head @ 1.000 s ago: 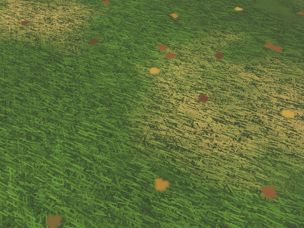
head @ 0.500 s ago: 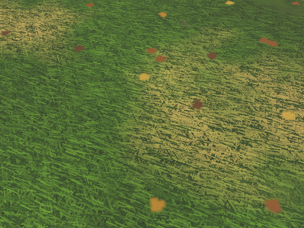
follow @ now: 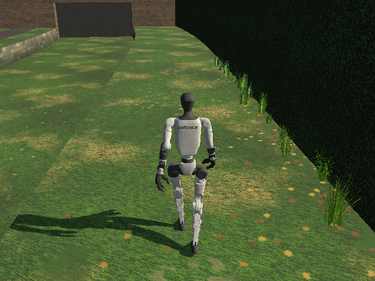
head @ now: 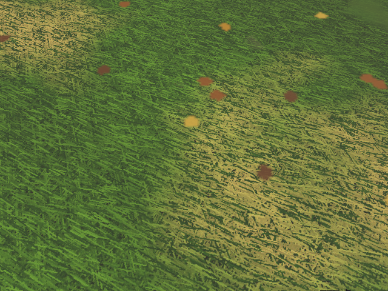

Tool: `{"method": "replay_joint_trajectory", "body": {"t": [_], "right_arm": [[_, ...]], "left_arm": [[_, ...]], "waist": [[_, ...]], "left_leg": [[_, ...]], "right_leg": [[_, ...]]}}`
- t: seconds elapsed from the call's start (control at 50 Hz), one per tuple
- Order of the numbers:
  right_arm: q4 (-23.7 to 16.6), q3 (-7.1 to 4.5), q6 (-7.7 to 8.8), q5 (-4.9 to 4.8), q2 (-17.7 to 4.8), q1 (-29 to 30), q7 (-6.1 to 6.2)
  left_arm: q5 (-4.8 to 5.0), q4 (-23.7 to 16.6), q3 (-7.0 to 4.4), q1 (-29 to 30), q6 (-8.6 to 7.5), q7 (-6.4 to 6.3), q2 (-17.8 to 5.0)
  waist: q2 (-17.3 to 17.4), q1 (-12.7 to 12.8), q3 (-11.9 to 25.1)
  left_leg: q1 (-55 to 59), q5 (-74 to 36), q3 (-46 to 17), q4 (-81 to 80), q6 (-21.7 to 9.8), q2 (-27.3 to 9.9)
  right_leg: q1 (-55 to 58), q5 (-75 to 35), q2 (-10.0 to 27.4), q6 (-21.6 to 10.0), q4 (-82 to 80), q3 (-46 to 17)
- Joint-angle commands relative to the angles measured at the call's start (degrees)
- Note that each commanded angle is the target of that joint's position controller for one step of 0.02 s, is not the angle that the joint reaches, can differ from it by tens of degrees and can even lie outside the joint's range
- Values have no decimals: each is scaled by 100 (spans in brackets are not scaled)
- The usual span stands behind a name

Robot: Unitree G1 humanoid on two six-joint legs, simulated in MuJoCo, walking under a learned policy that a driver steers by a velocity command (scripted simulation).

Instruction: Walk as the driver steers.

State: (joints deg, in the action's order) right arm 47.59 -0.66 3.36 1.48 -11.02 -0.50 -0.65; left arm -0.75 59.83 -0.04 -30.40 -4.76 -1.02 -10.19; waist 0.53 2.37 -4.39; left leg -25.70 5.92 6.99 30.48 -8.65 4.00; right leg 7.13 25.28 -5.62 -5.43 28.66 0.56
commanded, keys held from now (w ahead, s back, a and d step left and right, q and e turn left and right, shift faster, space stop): w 1.00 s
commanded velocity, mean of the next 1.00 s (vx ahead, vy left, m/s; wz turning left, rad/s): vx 0.50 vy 0.00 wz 0.00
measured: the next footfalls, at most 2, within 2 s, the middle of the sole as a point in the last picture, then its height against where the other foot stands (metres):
right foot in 0.54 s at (248, 284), level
left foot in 1.10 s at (196, 203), level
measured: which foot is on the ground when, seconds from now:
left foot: down 0.00-0.54, up 0.56-1.00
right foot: down 0.00-0.00, up 0.02-0.52, down 0.54-1.00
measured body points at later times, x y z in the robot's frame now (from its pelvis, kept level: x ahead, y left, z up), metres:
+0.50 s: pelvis +0.27 -0.02 +0.02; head +0.30 -0.03 +0.46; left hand +0.48 +0.18 -0.09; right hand +0.16 -0.25 -0.12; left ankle +0.12 +0.05 -0.72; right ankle +0.42 -0.12 -0.70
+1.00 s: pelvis +0.53 -0.04 +0.02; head +0.56 -0.04 +0.47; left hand +0.43 +0.18 -0.12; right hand +0.72 -0.25 -0.10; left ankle +0.70 +0.08 -0.68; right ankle +0.43 -0.11 -0.72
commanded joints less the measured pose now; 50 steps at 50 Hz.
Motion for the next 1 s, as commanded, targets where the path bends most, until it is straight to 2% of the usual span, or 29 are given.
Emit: {"method": "replay_joint_trajectory", "body": {"t": [0.02,0.04,0.06,0.08,0.1,0.12,0.14,0.18,0.24,0.32,0.4,0.44,0.48,0.5,0.52,0.54,0.56,0.58,0.6,0.62,0.64,0.66,0.68,0.7,0.74,0.78,0.86,0.92,1.0], "right_arm": [[542,-472,-44,69,-1434,-2701,94],[445,-448,-45,-128,-1179,-2024,23],[361,-361,-10,-142,-844,-1538,0],[419,-292,44,-99,-571,-1405,-18],[513,-233,119,-72,-432,-1463,0],[618,-197,176,-68,-368,-1541,22],[713,-194,237,-77,-392,-1699,28],[861,-220,309,-101,-573,-1945,22],[975,-207,301,-118,-651,-2286,9],[1117,-158,284,-127,-623,-2781,31],[1262,-126,253,-59,-638,-3184,97],[1324,-133,232,-10,-695,-3251,136],[1344,-150,221,9,-768,-3097,174],[1339,-162,219,6,-820,-2979,186],[1347,-173,207,-8,-868,-2895,181],[1306,-158,206,-51,-850,-2782,168],[1065,-67,233,-181,-547,-2816,133],[1105,-53,216,-280,-263,-3425,108],[1093,-204,191,-125,-778,-2932,129],[913,-204,224,-101,-693,-2471,98],[870,-198,226,-84,-582,-2236,78],[865,-212,162,-7,-525,-2199,50],[895,-189,81,47,-385,-2310,4],[895,-188,23,59,-307,-2333,-35],[805,-199,-52,74,-276,-2118,-85],[616,-203,-95,72,-321,-1584,-105],[268,-154,-89,0,-316,-540,-117],[108,-104,-75,-34,-278,8,-111],[-98,-121,-25,-29,-385,465,-93]], "left_arm": [[120,-444,-111,-490,-41,66,-348],[-35,-524,-186,42,-29,52,-829],[-52,-683,-228,580,-52,96,-901],[-64,-709,-233,745,-49,120,-816],[-105,-720,-232,777,18,141,-717],[-146,-663,-187,628,100,181,-522],[-152,-647,-172,604,151,209,-415],[-147,-765,-178,909,210,246,-414],[-119,-1062,-190,1818,244,264,-516],[-50,-1307,-139,2705,233,283,-434],[-42,-1490,-114,3368,216,275,-441],[-42,-1588,-123,3570,181,270,-480],[-42,-1581,-154,3399,129,251,-543],[-50,-1465,-195,3019,100,217,-607],[-58,-1220,-262,2288,57,172,-707],[-129,-880,-361,1262,-4,110,-902],[-292,-711,-512,297,-41,34,-1436],[-256,-662,-593,178,17,95,-1706],[-39,-656,-539,591,65,149,-1345],[14,-727,-457,1179,47,172,-1050],[-8,-750,-394,1481,3,192,-781],[-6,-683,-342,1513,-34,176,-615],[-2,-587,-286,1472,-60,158,-446],[1,-493,-276,1299,-104,147,-447],[34,-336,-300,1014,-167,132,-601],[26,-252,-306,804,-172,126,-694],[23,-142,-251,418,-155,124,-647],[9,-27,-241,79,-155,93,-691],[-65,120,-253,-179,-108,20,-748]], "waist": [[1215,-741,2047],[264,-692,1217],[87,-547,499],[-236,-341,36],[-259,-170,-59],[-155,-32,-39],[-86,6,-27],[34,21,-82],[85,-166,-236],[225,-465,-182],[317,-690,-192],[351,-696,-219],[387,-496,-161],[435,-301,20],[417,5,378],[285,437,911],[-365,676,1702],[-1294,407,2279],[-443,298,1628],[-363,77,826],[-198,-78,482],[-254,-233,307],[-333,-377,290],[-372,-420,308],[-358,-483,210],[-366,-421,34],[-383,-190,-142],[-431,-15,-166],[-436,68,-268]], "left_leg": [[4516,944,-4799,-1026,-1496,-2739],[3637,1939,-4442,-1601,-1383,-2474],[2779,2099,-3742,-1905,-1235,-2315],[2032,1561,-3245,-2141,-1029,-2102],[1591,1006,-2785,-2206,-832,-1867],[1307,670,-2419,-2297,-699,-1695],[1209,292,-2174,-2342,-663,-1603],[1182,-87,-1777,-2471,-622,-1476],[1467,-592,-1430,-2585,-455,-1309],[1984,-1419,-1116,-2427,-145,-1167],[2836,-2007,-1103,-2150,-178,-1326],[3247,-2363,-1140,-1943,-265,-1504],[3396,-3209,-1068,-1571,-230,-1612],[3348,-3991,-995,-1156,-155,-1601],[3260,-4484,-907,-382,-78,-1516],[2613,-3942,-726,741,33,-1315],[1034,-1855,-459,2559,204,-925],[-571,2482,-448,4338,350,64],[-1035,2092,-1061,4610,254,-282],[-1117,1525,-1031,4370,253,-507],[-930,1200,-993,4058,272,-691],[-703,1081,-963,3819,326,-795],[-447,1011,-932,3634,395,-854],[-346,967,-867,3540,444,-841],[-541,774,-749,3322,528,-888],[-930,353,-642,2958,610,-981],[-1135,-399,-439,1725,710,-958],[-1017,-667,-301,980,667,-819],[-1120,-286,-294,465,477,-715]], "right_leg": [[-3754,411,-104,84,5461,-179],[-4302,-160,336,-79,5366,-506],[-4356,-591,561,-105,5074,-454],[-4131,-744,746,-102,4671,-431],[-3828,-813,899,-54,4345,-472],[-3530,-859,964,25,4111,-425],[-3448,-914,988,82,3954,-349],[-3700,-1219,1105,184,3581,-197],[-4329,-1957,1247,323,2772,17],[-4375,-2684,1106,402,1599,262],[-4486,-2615,907,337,893,378],[-4505,-2286,832,238,654,377],[-4058,-1819,681,59,359,415],[-3470,-1582,504,-49,214,477],[-2616,-1574,317,-183,-46,535],[-1222,-1825,459,-374,-273,366],[516,-1289,1872,-794,-300,-1269],[1416,-1410,3139,-1542,-903,-3746],[818,-1065,2772,-1350,-1150,-3501],[-69,-1298,2572,-1160,-1376,-2642],[-697,-1762,2294,-970,-1592,-2091],[-1119,-2133,2063,-806,-1705,-1682],[-1401,-2350,1880,-689,-1821,-1343],[-1495,-2638,1827,-682,-1869,-1188],[-1562,-2955,1733,-691,-1992,-910],[-1553,-2957,1653,-670,-2148,-731],[-1364,-3358,1491,-557,-2217,-450],[-984,-3599,1540,-522,-2171,-364],[-184,-4040,1831,-606,-1891,-410]]}}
